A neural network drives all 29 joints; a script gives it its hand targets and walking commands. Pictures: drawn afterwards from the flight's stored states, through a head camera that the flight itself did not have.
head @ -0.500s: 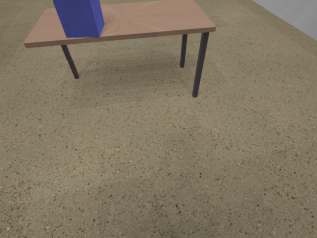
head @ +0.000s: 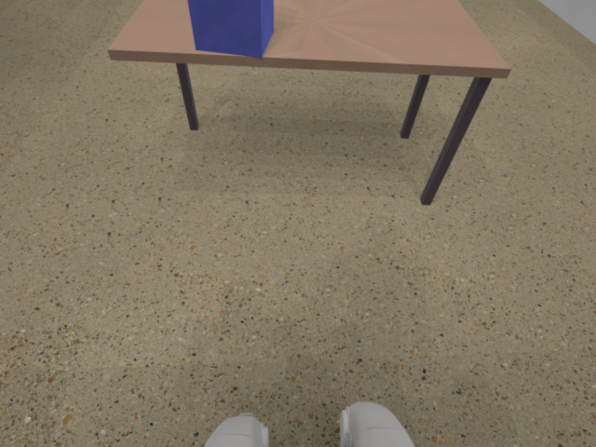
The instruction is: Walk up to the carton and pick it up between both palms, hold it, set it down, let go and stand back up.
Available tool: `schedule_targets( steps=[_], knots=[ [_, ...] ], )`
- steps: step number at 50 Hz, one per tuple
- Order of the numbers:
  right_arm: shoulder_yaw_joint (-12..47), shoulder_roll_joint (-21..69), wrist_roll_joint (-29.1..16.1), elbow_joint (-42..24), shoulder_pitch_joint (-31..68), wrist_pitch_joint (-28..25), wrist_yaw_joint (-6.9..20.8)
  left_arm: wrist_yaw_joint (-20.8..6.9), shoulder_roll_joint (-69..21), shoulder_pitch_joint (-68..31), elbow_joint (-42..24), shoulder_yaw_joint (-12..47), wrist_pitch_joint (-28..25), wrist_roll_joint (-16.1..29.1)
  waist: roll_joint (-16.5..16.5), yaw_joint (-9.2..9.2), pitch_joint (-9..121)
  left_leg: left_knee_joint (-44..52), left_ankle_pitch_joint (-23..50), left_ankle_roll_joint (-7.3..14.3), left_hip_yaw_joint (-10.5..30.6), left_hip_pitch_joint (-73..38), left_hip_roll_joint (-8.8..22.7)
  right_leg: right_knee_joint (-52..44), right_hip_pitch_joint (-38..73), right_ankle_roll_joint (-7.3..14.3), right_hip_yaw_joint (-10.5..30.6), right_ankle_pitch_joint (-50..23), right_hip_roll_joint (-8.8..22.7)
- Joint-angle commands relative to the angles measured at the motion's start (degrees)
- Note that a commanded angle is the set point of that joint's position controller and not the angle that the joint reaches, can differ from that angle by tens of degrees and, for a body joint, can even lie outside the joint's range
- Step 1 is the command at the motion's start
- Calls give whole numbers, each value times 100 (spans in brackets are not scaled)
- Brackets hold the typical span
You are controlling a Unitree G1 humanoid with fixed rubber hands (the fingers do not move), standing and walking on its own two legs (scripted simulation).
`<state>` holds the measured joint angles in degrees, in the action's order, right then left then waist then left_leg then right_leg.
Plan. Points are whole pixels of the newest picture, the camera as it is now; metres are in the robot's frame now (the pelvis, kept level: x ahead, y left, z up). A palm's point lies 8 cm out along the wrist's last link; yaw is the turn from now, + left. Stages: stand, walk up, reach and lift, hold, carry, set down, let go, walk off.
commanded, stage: walk up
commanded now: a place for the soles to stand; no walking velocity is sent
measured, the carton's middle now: out of the picture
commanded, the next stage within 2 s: none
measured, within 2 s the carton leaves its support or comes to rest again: neither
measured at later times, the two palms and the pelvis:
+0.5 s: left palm out of the picture +0.14 +0.16 -0.10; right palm (487, 337) +0.30 -0.31 -0.11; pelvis +0.20 -0.07 +0.02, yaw +7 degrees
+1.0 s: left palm (170, 268) +0.44 +0.25 -0.12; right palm (419, 239) +0.51 -0.24 -0.11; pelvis +0.43 -0.01 +0.01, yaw +11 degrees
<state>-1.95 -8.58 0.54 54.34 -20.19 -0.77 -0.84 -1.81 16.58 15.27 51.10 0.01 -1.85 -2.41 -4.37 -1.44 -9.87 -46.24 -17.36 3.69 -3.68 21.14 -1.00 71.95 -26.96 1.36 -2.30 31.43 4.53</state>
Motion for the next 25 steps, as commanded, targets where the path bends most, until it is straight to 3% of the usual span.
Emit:
schedule_targets(
  steps=[1,2,3,4,7,9,11,12,13,14,15,16,17,18,19,20,21,22,23,25],
  knots=[
    [-308,-1429,108,-468,-100,-204,-21,3,343,1104,-176,-97,77,-8,1396,267,237,3610,-3458,851,2642,861,1580,-288,-74,-143,279,-466,297],
    [-323,-1421,127,-512,-160,-207,-19,0,376,1058,-240,-101,88,30,1392,285,242,3589,-3441,881,2647,756,1591,-443,-218,-176,293,-593,276],
    [-287,-1361,79,-464,-227,-202,-24,-4,443,728,-360,-125,101,2,1261,150,95,3679,-3612,917,2679,844,1611,-521,-349,-222,227,-660,277],
    [-322,-1422,93,-490,-249,-208,-26,-2,408,657,-480,-138,103,7,1319,169,143,3663,-3777,931,2789,704,1683,-662,-530,-238,232,-736,260],
    [-333,-1506,181,-498,-260,-227,-50,-52,372,522,-592,-138,50,-21,943,180,100,3446,-3597,906,2596,453,1726,-1315,-617,-300,362,-1120,401],
    [-282,-1469,159,-444,-409,-239,-34,-53,336,197,-722,-114,-19,20,734,25,-54,3277,-3405,917,2542,278,1634,-1842,-612,-296,145,-918,195],
    [-312,-1575,229,-485,-193,-216,0,-33,259,433,-737,-114,-117,11,1056,93,-56,2842,-3449,842,2230,391,1576,-2646,-80,-229,1,-736,133],
    [-258,-1493,266,-427,-18,-196,29,1,193,824,-607,-153,-168,-5,962,346,-107,2339,-3400,653,2000,753,1398,-3444,699,-154,-13,-1077,68],
    [-167,-1307,208,-464,76,-152,82,49,213,1488,-445,-177,-213,-10,585,583,55,1560,-3522,467,1618,1402,1008,-3686,1741,-139,-119,-1368,-110],
    [-44,-930,245,-457,-24,-111,138,107,402,2175,-236,-264,-249,-19,-319,820,348,-69,-3261,180,1036,2104,379,-4014,2677,-138,458,-697,116],
    [105,-411,210,-651,-227,-106,189,171,800,2539,-200,-324,-251,0,-1625,809,466,-2496,-2499,-202,312,2884,-317,-5324,2622,151,3271,1861,1605],
    [60,-701,271,-730,-433,-62,202,281,1048,2152,-233,-322,-190,134,-766,494,62,-3006,-1860,-303,769,3109,-150,-6497,2029,507,5000,3536,2387],
    [-1,-1003,229,-862,-233,-59,221,367,1208,1763,-329,-359,-181,192,-424,438,-309,-3172,-1649,-366,839,3156,184,-6912,1620,900,5348,4018,2732],
    [-2,-1105,228,-903,23,-92,228,381,1021,1508,-349,-281,-238,178,-379,418,-624,-3189,-1388,-445,927,3442,375,-6694,1788,1087,4804,3319,2526],
    [-16,-1137,199,-915,281,-150,228,387,831,1549,-328,-203,-328,167,-334,529,-633,-3118,-1046,-490,1029,3570,481,-6452,1952,1054,4179,2274,2293],
    [-18,-1138,189,-929,365,-181,240,381,638,1491,-256,-123,-376,168,-342,498,-693,-2758,-809,-512,1025,3404,592,-6281,1721,916,3295,1294,2105],
    [-39,-1107,193,-937,353,-202,276,379,535,1367,-193,-114,-415,118,-503,415,-510,-2550,-692,-524,994,3242,643,-6178,1845,954,2836,844,2073],
    [0,-1070,211,-1009,423,-227,312,368,469,1329,-115,-96,-453,71,-229,367,-616,-2361,-618,-472,969,3114,592,-6058,1859,966,2372,11,2030],
    [24,-956,204,-995,347,-216,322,343,444,1331,-33,-97,-485,42,-407,301,-557,-2156,-496,-470,829,2985,607,-6028,1871,1041,2015,-673,2003],
    [31,-875,225,-1083,554,-179,347,332,405,1479,26,-94,-499,14,-204,325,-360,-1744,-127,-482,650,2782,592,-5917,2070,1022,1403,-1733,1919]
  ],
)
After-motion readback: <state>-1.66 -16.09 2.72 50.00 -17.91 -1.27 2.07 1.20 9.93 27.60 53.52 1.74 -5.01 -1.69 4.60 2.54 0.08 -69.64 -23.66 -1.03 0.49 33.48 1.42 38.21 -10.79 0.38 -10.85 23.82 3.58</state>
